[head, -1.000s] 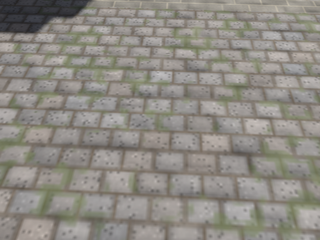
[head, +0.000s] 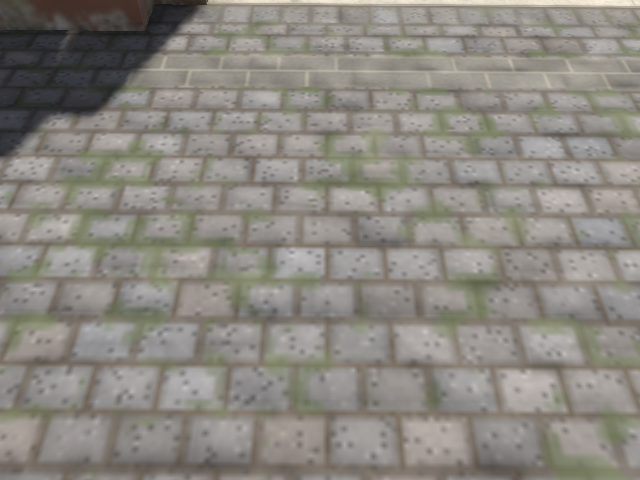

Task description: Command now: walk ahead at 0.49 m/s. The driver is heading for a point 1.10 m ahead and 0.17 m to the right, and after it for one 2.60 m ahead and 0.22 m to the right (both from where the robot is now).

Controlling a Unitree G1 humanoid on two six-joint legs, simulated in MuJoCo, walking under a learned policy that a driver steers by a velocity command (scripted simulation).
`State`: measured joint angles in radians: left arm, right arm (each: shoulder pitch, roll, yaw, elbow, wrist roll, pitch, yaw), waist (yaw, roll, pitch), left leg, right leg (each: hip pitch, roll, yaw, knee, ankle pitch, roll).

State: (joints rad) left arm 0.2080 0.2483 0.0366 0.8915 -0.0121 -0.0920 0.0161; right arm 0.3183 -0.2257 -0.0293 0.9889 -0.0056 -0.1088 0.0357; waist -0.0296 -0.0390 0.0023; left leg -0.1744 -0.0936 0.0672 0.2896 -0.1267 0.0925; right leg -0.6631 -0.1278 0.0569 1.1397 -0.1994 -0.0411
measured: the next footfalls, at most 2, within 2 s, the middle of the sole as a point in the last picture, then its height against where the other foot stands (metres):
right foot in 0.30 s outside the picture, level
left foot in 0.86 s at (290, 421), level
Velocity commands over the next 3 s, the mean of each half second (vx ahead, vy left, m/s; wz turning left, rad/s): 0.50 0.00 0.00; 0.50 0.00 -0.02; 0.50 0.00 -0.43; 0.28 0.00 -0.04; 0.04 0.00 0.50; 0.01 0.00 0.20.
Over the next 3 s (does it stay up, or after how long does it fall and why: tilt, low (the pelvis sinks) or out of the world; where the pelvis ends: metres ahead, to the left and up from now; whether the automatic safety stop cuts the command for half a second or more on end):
stays up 1.09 -0.15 -0.01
